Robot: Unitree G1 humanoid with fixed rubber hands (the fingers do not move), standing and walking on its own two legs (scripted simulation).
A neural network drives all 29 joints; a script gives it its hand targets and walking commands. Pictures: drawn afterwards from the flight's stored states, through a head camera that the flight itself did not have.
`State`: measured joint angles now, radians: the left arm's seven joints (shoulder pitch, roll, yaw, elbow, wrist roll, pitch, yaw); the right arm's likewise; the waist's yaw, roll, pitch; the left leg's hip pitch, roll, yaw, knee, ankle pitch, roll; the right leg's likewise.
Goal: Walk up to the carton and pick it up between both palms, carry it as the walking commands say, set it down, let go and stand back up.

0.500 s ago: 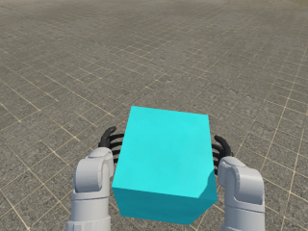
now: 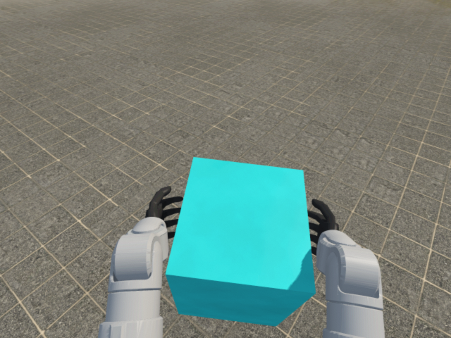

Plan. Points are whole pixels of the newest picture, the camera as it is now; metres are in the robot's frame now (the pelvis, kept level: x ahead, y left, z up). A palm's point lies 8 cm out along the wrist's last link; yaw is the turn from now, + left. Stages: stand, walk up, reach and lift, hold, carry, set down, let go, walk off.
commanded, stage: carry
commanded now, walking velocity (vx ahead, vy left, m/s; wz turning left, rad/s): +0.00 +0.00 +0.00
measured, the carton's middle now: (237, 246) +0.31 +0.00 +0.01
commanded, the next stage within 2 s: hold in 1.54 s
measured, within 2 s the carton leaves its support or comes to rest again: neither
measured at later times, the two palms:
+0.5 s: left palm (157, 227) +0.30 +0.14 +0.09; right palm (326, 242) +0.29 -0.15 +0.08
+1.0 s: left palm (158, 228) +0.30 +0.14 +0.08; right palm (325, 243) +0.29 -0.15 +0.07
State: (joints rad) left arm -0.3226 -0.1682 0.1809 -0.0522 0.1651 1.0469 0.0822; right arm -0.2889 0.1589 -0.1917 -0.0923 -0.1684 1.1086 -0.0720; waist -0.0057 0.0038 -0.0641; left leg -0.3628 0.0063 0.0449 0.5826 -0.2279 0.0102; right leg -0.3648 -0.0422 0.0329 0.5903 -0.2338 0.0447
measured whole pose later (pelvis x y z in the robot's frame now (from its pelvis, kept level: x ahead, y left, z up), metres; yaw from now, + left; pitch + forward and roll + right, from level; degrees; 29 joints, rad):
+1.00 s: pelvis +0.00 +0.00 +0.00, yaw +0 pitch +0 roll +0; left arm -0.32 -0.17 0.18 0.00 0.17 0.98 0.08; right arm -0.28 0.16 -0.19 -0.04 -0.18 1.03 -0.06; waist -0.01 0.00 -0.06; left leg -0.36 0.01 0.04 0.58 -0.23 0.01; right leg -0.36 -0.04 0.03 0.59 -0.24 0.04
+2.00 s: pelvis +0.00 -0.01 +0.00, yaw -1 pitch -3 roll +0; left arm -0.37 -0.18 0.32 0.42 0.26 0.66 0.04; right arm -0.35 0.17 -0.31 0.41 -0.33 0.70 0.01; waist -0.01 0.02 0.00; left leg -0.27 0.01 0.02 0.55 -0.22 0.01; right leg -0.27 -0.02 0.03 0.55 -0.22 0.03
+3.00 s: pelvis -0.02 -0.01 -0.07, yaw +1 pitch +25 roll +1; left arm -0.52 -0.09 0.31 0.61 0.22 0.01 0.08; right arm -0.51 0.10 -0.28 0.61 -0.13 0.05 -0.09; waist 0.01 -0.01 0.03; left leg -1.11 0.00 0.00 0.97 -0.31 -0.01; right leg -1.11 -0.02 0.03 0.99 -0.32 0.03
